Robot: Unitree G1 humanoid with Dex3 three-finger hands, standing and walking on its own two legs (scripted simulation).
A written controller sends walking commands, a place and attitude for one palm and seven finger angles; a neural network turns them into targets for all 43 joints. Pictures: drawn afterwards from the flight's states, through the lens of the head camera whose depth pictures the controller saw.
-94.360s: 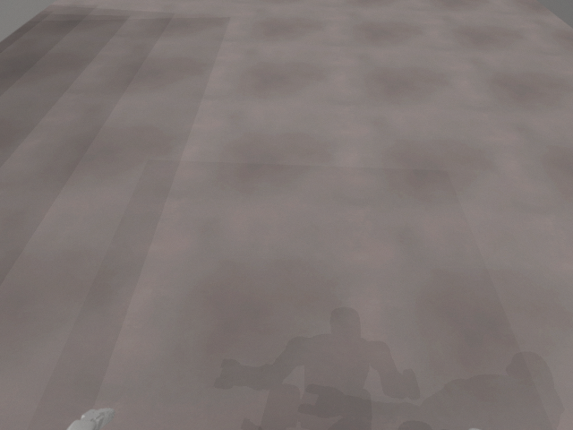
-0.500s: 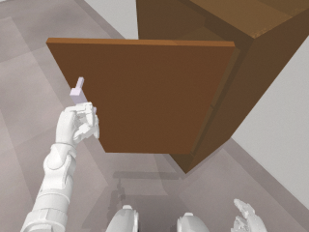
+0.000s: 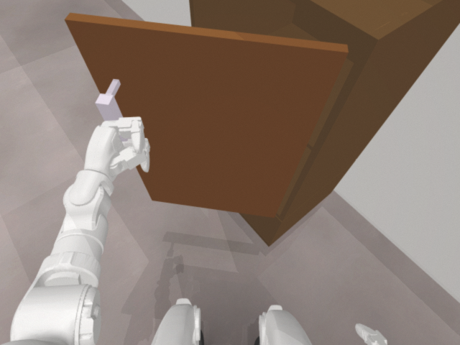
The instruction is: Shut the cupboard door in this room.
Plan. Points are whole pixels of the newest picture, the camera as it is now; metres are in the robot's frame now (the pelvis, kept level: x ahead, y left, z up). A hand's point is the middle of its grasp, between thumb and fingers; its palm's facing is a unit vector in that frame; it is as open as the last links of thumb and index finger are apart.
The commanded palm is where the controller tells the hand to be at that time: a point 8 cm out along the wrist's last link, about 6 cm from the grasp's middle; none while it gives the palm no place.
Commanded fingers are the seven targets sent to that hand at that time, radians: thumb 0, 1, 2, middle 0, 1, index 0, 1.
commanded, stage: push the door shut along its arc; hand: left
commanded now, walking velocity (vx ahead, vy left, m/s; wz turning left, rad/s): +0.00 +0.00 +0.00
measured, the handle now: (122, 120) +0.50 +0.20 +0.06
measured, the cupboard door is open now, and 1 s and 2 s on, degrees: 43 28 21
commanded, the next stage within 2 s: pull the fist back off the door in 1.08 s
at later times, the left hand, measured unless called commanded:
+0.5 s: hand (167, 125) +0.49 +0.12 +0.06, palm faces -0.31 -0.95 -0.02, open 3.1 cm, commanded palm +0.49 +0.16 +0.06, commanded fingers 0.00 0.90 0.90 -1.30 -1.50 -1.30 -1.50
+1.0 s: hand (185, 108) +0.53 +0.09 +0.06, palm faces -0.40 -0.91 -0.03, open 3.4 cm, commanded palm +0.54 +0.11 +0.06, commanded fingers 0.00 0.90 0.90 -1.30 -1.50 -1.30 -1.50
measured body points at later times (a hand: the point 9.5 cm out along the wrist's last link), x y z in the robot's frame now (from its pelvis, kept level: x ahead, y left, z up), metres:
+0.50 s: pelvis -0.01 +0.00 -0.02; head +0.12 +0.01 +0.41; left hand +0.50 +0.17 +0.06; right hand +0.04 -0.28 -0.13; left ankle +0.05 +0.11 -0.65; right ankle +0.02 -0.13 -0.65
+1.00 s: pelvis -0.01 +0.00 -0.03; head +0.15 +0.01 +0.39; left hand +0.55 +0.14 +0.07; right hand +0.00 -0.27 -0.14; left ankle +0.05 +0.11 -0.65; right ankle +0.02 -0.13 -0.65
